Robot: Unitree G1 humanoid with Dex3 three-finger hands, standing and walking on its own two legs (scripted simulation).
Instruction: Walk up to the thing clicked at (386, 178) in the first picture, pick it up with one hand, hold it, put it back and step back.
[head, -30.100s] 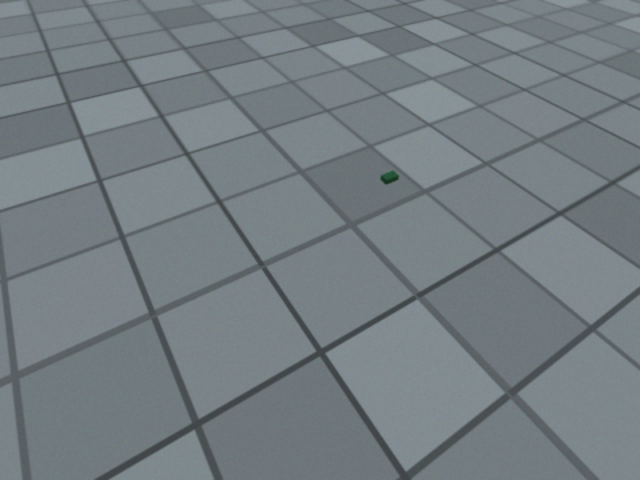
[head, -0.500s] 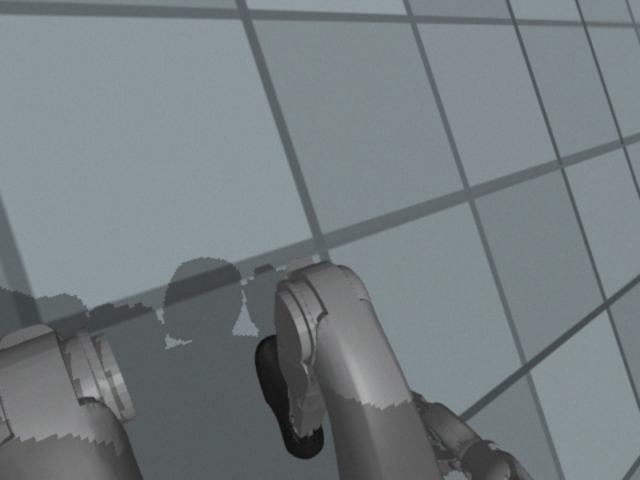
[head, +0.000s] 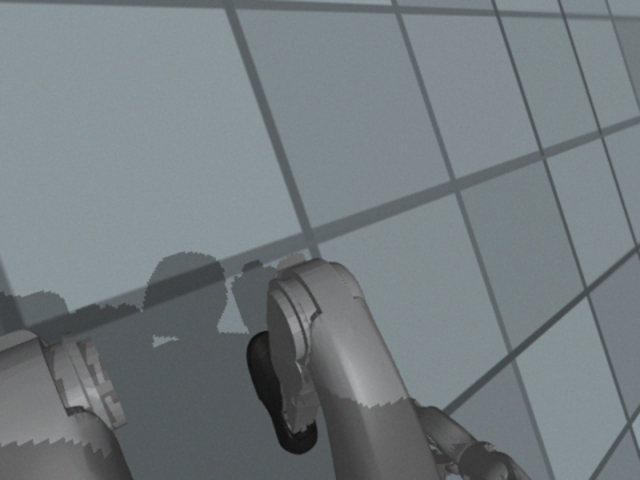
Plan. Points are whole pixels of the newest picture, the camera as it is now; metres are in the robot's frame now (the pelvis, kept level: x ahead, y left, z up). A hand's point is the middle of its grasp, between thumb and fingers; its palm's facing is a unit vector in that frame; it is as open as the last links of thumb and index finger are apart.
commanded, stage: rest palm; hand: left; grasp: from above
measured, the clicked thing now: out of the picture +0.42 +0.35 -0.28
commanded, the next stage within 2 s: close in 0.12 s
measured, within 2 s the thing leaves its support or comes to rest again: neither
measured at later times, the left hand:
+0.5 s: hand out of the picture +0.41 +0.34 -0.26, palm faces -0.46 -0.15 -0.88, open 12.2 cm
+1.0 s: hand out of the picture +0.42 +0.34 -0.25, palm faces -0.45 -0.15 -0.88, open 9.6 cm
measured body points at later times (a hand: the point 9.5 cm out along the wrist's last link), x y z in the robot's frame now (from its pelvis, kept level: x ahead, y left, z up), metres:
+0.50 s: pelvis +0.00 +0.00 +0.00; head +0.26 +0.15 +0.33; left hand +0.43 +0.35 -0.20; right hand +0.09 -0.25 -0.06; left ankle +0.06 +0.14 -0.26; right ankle +0.11 -0.13 -0.26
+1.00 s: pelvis +0.00 +0.00 +0.00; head +0.26 +0.15 +0.33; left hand +0.44 +0.35 -0.20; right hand +0.08 -0.24 -0.06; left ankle +0.06 +0.14 -0.26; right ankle +0.11 -0.13 -0.26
